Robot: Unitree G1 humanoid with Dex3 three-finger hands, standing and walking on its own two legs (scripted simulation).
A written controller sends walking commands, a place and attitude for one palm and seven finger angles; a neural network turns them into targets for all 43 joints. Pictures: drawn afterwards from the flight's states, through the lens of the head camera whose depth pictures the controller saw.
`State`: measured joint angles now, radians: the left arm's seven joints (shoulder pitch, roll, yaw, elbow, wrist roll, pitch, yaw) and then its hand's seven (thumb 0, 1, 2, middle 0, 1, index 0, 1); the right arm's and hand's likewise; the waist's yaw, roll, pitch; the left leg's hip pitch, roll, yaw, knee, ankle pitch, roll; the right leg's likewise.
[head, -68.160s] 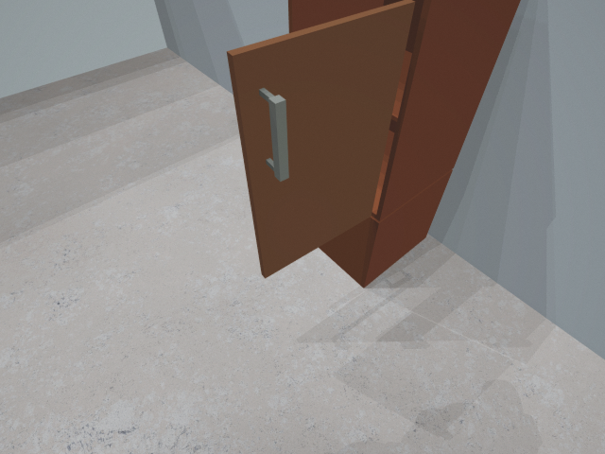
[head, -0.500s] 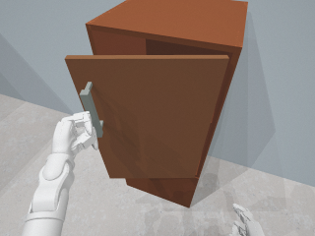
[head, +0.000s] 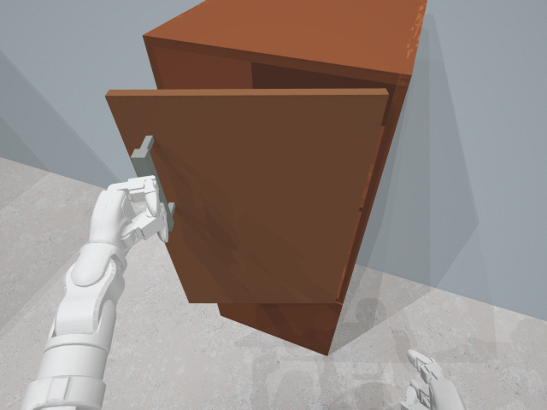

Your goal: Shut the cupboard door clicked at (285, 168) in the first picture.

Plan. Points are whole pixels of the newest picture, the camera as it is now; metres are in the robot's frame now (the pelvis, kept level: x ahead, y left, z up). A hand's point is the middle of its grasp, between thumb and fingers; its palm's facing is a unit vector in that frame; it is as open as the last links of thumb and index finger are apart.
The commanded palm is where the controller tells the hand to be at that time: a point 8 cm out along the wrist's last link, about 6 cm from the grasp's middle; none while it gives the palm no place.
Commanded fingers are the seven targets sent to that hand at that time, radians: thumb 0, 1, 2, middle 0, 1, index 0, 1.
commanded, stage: push the door shut along its arc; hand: left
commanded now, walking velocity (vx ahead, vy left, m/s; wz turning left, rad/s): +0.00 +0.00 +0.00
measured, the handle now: (158, 186) +0.42 +0.22 +0.12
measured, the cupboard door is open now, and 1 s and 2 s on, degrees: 21 0 0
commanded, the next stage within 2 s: pull the fist back off the door in 1.26 s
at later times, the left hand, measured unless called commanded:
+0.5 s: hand (169, 187) +0.41 +0.19 +0.13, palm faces -0.08 -1.00 -0.04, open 3.2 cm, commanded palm +0.40 +0.23 +0.12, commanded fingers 0.00 0.90 0.90 -1.30 -1.50 -1.30 -1.50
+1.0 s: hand (190, 163) +0.47 +0.17 +0.13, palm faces -0.22 -0.98 -0.01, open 3.1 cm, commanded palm +0.47 +0.21 +0.12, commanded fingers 0.00 0.90 0.90 -1.30 -1.50 -1.30 -1.50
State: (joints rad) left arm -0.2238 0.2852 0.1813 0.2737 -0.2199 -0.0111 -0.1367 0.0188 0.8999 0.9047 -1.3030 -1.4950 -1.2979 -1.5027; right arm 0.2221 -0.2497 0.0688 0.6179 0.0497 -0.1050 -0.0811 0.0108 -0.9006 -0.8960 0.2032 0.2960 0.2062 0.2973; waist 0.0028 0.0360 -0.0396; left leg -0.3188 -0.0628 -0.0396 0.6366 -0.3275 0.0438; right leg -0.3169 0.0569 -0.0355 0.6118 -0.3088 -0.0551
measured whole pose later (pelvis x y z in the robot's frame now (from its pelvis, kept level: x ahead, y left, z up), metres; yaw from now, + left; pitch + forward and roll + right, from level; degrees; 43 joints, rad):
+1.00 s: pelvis +0.00 +0.03 -0.01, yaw +0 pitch +10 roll -2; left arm -0.88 0.42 0.19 1.07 -0.21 -0.22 -0.38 0.02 0.90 0.91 -1.31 -1.49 -1.30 -1.50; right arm 0.35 -0.29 0.05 0.69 0.04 -0.08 -0.06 0.01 -0.90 -0.90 0.20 0.30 0.21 0.30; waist -0.10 0.02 -0.06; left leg -0.55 -0.08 -0.03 0.75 -0.36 0.08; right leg -0.54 0.04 -0.03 0.71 -0.34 -0.02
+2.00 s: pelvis +0.01 -0.01 -0.01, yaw -2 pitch +8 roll -1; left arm -0.53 0.28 0.24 0.71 -0.17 -0.21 -0.05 0.01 0.90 0.91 -1.30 -1.50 -1.30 -1.50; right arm 0.41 -0.28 0.00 0.64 0.05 -0.02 -0.01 0.01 -0.90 -0.90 0.20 0.30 0.20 0.30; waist -0.05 0.04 -0.09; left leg -0.47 -0.02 -0.01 0.70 -0.36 0.03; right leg -0.47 0.10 -0.01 0.65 -0.32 -0.07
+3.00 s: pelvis +0.00 +0.02 +0.01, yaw +0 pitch -3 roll -1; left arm 0.05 0.27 0.11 -0.08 -0.12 0.02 0.03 0.02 0.90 0.90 -1.18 -1.36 -1.17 -1.37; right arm 0.17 -0.23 0.07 0.58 0.03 -0.05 -0.07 0.01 -0.90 -0.90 0.20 0.30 0.20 0.30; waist 0.03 0.06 -0.03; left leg -0.18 -0.08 -0.02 0.52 -0.28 0.07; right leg -0.19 0.04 -0.01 0.50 -0.26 -0.03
